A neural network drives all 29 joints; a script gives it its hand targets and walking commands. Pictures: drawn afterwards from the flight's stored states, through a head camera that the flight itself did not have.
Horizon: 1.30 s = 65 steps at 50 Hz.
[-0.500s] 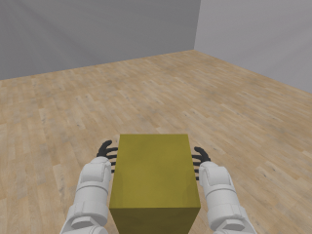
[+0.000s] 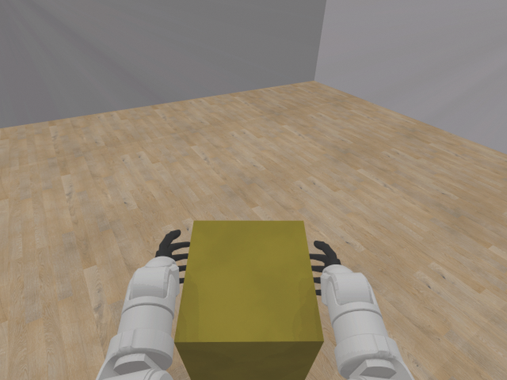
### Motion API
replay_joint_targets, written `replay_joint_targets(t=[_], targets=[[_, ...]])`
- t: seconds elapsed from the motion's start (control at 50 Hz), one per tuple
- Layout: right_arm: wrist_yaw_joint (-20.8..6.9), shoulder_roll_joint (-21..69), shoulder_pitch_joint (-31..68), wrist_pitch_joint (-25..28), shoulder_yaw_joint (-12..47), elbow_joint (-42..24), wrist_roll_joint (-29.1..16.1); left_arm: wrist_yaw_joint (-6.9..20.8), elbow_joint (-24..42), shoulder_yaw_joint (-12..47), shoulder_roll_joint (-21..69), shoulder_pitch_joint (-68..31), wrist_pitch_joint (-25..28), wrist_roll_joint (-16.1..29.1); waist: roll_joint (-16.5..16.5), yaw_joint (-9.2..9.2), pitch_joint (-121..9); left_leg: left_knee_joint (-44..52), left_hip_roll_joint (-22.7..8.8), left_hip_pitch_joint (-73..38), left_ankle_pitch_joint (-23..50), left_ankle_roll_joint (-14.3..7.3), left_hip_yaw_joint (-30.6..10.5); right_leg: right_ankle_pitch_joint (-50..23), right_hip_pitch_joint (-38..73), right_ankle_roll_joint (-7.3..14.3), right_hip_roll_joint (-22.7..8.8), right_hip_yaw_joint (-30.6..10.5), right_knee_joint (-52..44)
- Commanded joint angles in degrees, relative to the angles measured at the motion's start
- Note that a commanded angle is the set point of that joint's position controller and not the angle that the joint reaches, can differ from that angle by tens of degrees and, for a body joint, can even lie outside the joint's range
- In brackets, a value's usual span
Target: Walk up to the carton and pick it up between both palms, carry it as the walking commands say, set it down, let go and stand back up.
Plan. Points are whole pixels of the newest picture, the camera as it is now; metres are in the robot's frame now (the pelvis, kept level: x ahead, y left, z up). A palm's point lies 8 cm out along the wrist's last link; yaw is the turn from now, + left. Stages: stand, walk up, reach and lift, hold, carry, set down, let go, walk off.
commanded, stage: hold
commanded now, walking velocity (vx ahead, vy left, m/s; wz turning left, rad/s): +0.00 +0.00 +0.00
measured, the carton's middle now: (248, 307) +0.30 +0.01 -0.03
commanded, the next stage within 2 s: carry in 0.58 s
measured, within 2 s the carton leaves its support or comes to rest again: neither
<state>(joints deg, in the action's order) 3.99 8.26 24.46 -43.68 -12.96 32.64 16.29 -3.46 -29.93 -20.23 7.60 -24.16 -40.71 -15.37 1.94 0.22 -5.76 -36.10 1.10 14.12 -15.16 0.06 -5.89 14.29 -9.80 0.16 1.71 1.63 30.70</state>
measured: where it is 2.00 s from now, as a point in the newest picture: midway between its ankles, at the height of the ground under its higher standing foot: outside the picture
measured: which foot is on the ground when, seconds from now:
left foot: down 0.00-1.00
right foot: down 0.00-1.00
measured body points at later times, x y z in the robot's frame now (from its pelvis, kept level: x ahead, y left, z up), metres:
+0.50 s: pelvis +0.00 +0.00 +0.00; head -0.09 +0.01 +0.44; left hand +0.31 +0.16 +0.05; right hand +0.31 -0.13 +0.05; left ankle +0.06 +0.11 -0.73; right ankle +0.03 -0.12 -0.73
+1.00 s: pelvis +0.00 -0.02 +0.00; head -0.04 -0.02 +0.44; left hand +0.30 +0.14 +0.09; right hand +0.30 -0.15 +0.08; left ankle +0.06 +0.11 -0.73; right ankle +0.03 -0.13 -0.73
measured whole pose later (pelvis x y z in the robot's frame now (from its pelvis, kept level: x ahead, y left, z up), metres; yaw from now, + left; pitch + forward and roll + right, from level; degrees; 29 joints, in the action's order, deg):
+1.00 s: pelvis +0.00 -0.02 +0.00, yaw -1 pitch -1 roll +0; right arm 7.1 9.5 17.5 -62.6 -6.5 -2.8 9.4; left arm -5.7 5.3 -12.0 9.0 -16.3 -59.7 -9.7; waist 0.5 0.2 -4.5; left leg -36.1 1.6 21.1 -14.1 0.1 -4.6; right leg 15.9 -19.8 1.2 0.4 1.6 36.5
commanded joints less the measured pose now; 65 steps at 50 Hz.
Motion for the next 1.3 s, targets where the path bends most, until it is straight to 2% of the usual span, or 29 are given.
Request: replay_joint_targets(t=[0.0, 0.06, 0.12, 0.14, 0.16, 0.18, 0.2, 0.22, 0.28, 0.3, 0.34, 0.54, 0.56, 0.62, 0.66, 0.68, 0.74, 0.8, 0.86, 0.92, 0.98, 1.0, 1.02, 1.06, 1.12, 1.18, 1.2, 1.26, 1.28], targets=[[-19.6, 62.4, 39.3, 4.5, 23.8, -14.0, -19.2, 21.7, 2.4, 32.8, 64.1, -34.4, -1.4, 16.5, 0.7, -0.97, -11.4, 11.4, 2.6, -7.2, 0.5, -0.4, 1.6, 1.3, 3.0, 1.2, 1.4, -6.6, -7.0], [-19.7, 63.0, 39.0, 4.6, 25.9, -15.7, -20.1, 21.5, 6.5, 34.8, 64.6, -35.1, -0.7, 17.9, -1.5, -1.15, -14.3, 11.1, 2.2, -9.6, 2.9, -0.3, 0.9, -0.4, 3.0, 0.7, 1.4, -6.5, -6.6], [-19.6, 62.7, 36.4, 4.2, 24.2, -13.4, -19.2, 21.5, 5.9, 35.2, 64.8, -35.1, -1.3, 17.7, 2.4, -1.82, -12.1, 11.9, 2.4, -7.9, 2.4, 0.0, 1.1, -1.4, 3.9, 1.0, 1.4, -6.5, -6.7], [-19.6, 62.1, 39.0, 4.6, 25.1, -15.2, -19.3, 21.7, 3.7, 33.7, 64.6, -33.8, -1.1, 17.4, -1.6, -1.08, -13.5, 11.2, 2.3, -8.7, 2.7, -0.3, 0.8, 0.1, 3.3, 0.8, 1.4, -6.7, -7.2], [-19.4, 62.2, 39.5, 4.7, 26.1, -17.9, -20.2, 21.6, 4.7, 34.9, 65.1, -32.9, -1.4, 17.5, 0.0, -1.07, -12.9, 11.0, 2.5, -8.9, 4.0, -0.2, 1.2, -1.6, 3.9, 1.0, 1.4, -6.6, -7.2], [-19.5, 62.8, 38.6, 4.7, 24.8, -14.4, -19.9, 21.6, 3.4, 33.5, 63.9, -34.2, -1.3, 17.0, 1.7, -0.09, -12.8, 10.9, 2.6, -7.7, 1.6, -0.3, 1.3, 1.1, 3.4, 1.1, 0.8, -7.4, -7.0], [-19.5, 62.8, 38.8, 4.2, 24.7, -13.4, -19.5, 21.6, 3.9, 33.1, 63.6, -34.3, -1.2, 16.9, -1.1, -0.80, -10.5, 11.3, 2.4, -7.7, 1.0, -0.4, 1.0, 2.2, 1.9, 1.0, 1.0, -6.8, -7.6], [-19.6, 62.0, 36.7, 3.9, 22.8, -11.5, -18.6, 21.6, 3.1, 32.4, 63.1, -33.9, -1.4, 16.1, 1.8, -1.06, -9.5, 11.9, 2.1, -7.5, -0.2, -0.3, 1.2, 2.3, 2.4, 1.2, 1.4, -6.7, -7.2], [-19.5, 62.7, 39.5, 4.8, 25.6, -16.2, -20.0, 21.5, 5.1, 34.3, 64.6, -34.5, -0.9, 17.5, -0.2, -1.08, -13.3, 11.1, 2.1, -8.7, 2.9, 0.0, 0.9, -0.7, 3.0, 0.9, 1.5, -6.5, -6.6], [-19.6, 63.3, 38.3, 4.8, 24.7, -14.4, -20.0, 21.4, 7.2, 34.9, 63.8, -36.9, -0.7, 17.7, 2.0, -0.57, -12.9, 10.5, 2.5, -9.4, 2.7, 0.1, 1.3, 0.0, 2.0, 1.5, 0.9, -7.2, -6.8], [-19.6, 62.7, 39.3, 4.5, 26.1, -16.0, -20.0, 21.4, 3.8, 33.6, 64.7, -32.9, -1.2, 17.1, -0.6, -0.06, -12.8, 11.0, 2.6, -9.3, 3.9, -0.3, 1.3, -0.6, 3.1, 0.9, 1.3, -6.6, -7.0], [-19.9, 61.6, 37.4, 4.2, 23.6, -13.0, -19.0, 21.3, 4.4, 33.7, 64.5, -34.3, -1.4, 17.1, 0.8, -1.59, -10.3, 12.3, 1.8, -7.7, 0.5, -0.1, 0.5, 0.7, 2.3, 1.0, 1.4, -6.3, -6.5], [-19.8, 61.1, 38.8, 4.2, 26.2, -14.2, -16.9, 20.1, 6.3, 37.3, 65.3, -36.2, -0.9, 16.5, -0.1, -0.01, -5.4, 13.4, -9.4, 5.7, 2.0, -1.9, -4.2, 7.0, -7.3, 1.5, -7.3, -3.4, -0.1], [-18.4, 62.2, 38.7, 3.0, 30.1, -22.3, -20.4, 18.6, 13.7, 42.2, 67.6, -36.9, -2.9, 20.8, 6.5, -0.18, -9.6, 15.1, -11.9, 8.2, 3.8, -5.3, -8.0, 5.3, -7.6, 1.2, -5.7, -3.5, 5.2], [-16.4, 62.0, 41.2, 1.3, 34.2, -30.5, -23.3, 17.6, 17.3, 44.5, 68.7, -34.7, -5.2, 23.8, 5.6, 0.18, -13.6, 12.5, -11.7, 7.8, 10.3, -5.4, -7.1, 2.3, -4.9, 1.1, -5.3, -2.7, 3.8], [-15.9, 62.4, 39.3, -0.3, 35.0, -30.0, -23.8, 17.1, 20.0, 45.8, 67.8, -35.0, -6.2, 25.0, 6.3, 0.15, -14.6, 10.1, -10.9, 7.8, 12.8, -4.9, -5.5, -0.6, -4.9, 1.1, -6.4, -3.6, 3.6], [-14.0, 63.1, 37.5, -4.4, 39.5, -37.3, -26.5, 15.5, 28.2, 48.1, 66.6, -32.4, -9.6, 27.6, -3.8, -0.01, -16.7, 1.3, -5.5, 12.6, 4.2, -2.7, 0.0, 0.2, -2.2, 3.1, -13.1, -12.4, -3.7], [-12.0, 62.2, 34.1, -8.7, 41.2, -40.8, -27.6, 13.5, 33.9, 49.7, 65.1, -30.5, -13.2, 29.0, -7.4, -0.64, -16.0, -4.3, -1.7, 9.7, 0.4, -1.5, 4.4, -0.6, -7.5, 6.8, -17.1, -16.0, -8.7], [-10.3, 61.6, 29.4, -12.5, 43.8, -45.9, -29.7, 11.5, 39.2, 50.5, 62.8, -25.9, -17.1, 29.1, -5.6, -0.87, -15.5, 1.0, -2.9, 6.1, 1.4, -1.9, 4.2, 4.1, -10.0, 4.5, -14.2, -11.5, -7.8], [-8.1, 59.0, 23.1, -16.5, 42.9, -49.7, -29.7, 9.1, 45.0, 52.5, 60.6, -22.0, -21.1, 30.0, 3.5, -0.23, -16.0, 7.5, -8.3, 5.2, 8.0, -3.8, -3.4, 5.7, -10.7, 1.4, -8.5, -5.0, -0.2], [-5.2, 56.5, 20.6, -19.8, 43.9, -55.0, -30.6, 6.9, 48.2, 52.0, 58.3, -17.8, -24.3, 30.7, 3.3, -0.21, -16.7, 7.6, -8.2, 8.1, 7.4, -3.8, -3.3, 1.2, -6.7, 1.5, -8.4, -5.3, -0.2], [-4.7, 57.1, 19.4, -20.7, 43.8, -56.3, -30.5, 6.6, 51.7, 53.3, 58.0, -19.7, -25.0, 32.0, -0.6, -0.44, -17.6, 6.0, -7.2, 7.1, 8.5, -3.2, -2.2, -1.5, -6.1, 1.5, -9.7, -7.0, -1.7], [-4.2, 56.7, 17.6, -21.7, 43.0, -56.6, -30.1, 6.2, 52.4, 53.4, 57.9, -19.1, -25.9, 32.3, -1.5, -0.68, -17.6, 4.8, -6.4, 6.7, 9.4, -2.7, -1.2, -2.7, -6.7, 1.9, -11.2, -8.6, -3.5], [-3.4, 56.1, 16.7, -23.1, 42.2, -57.9, -30.5, 5.4, 53.1, 52.8, 57.0, -17.3, -27.6, 32.4, 0.8, -0.83, -18.2, 6.1, -6.3, 6.1, 7.7, -2.7, -1.5, 0.7, -6.9, 2.3, -10.3, -7.4, -3.4], [-2.6, 55.6, 16.4, -25.3, 41.4, -58.2, -30.4, 4.5, 54.5, 52.3, 56.4, -18.1, -29.5, 32.7, 0.1, -0.89, -15.6, 6.0, -5.7, 6.5, 6.4, -2.5, -0.9, 4.8, -9.3, 2.1, -10.2, -7.7, -5.0], [-2.1, 56.3, 17.4, -26.5, 39.9, -57.7, -30.5, 3.9, 54.6, 51.6, 56.9, -19.3, -30.8, 32.7, 2.1, -0.73, -14.9, 7.9, -6.5, 6.8, 5.8, -2.8, -2.4, 4.7, -8.5, 2.0, -8.7, -5.8, -3.3], [-2.0, 56.2, 16.0, -27.1, 39.8, -57.0, -30.6, 3.8, 54.3, 50.1, 56.0, -17.7, -31.0, 32.4, 0.1, -0.75, -14.8, 7.2, -6.2, 7.1, 5.7, -2.8, -1.9, 4.1, -8.4, 2.0, -9.1, -6.6, -4.4], [-2.1, 57.3, 15.4, -27.6, 38.3, -54.4, -29.9, 3.6, 55.4, 50.4, 56.4, -20.8, -31.4, 32.8, 2.7, -0.65, -13.5, 8.0, -6.4, 8.4, 6.4, -3.0, -2.3, 3.3, -7.7, 1.8, -8.6, -5.0, -2.7], [-2.1, 58.4, 17.1, -27.5, 39.3, -55.8, -30.6, 3.6, 55.8, 50.2, 56.9, -21.8, -31.1, 33.0, -0.1, -0.70, -14.2, 7.1, -6.0, 7.4, 7.1, -2.9, -1.9, 2.0, -6.9, 1.9, -9.0, -5.8, -3.8]])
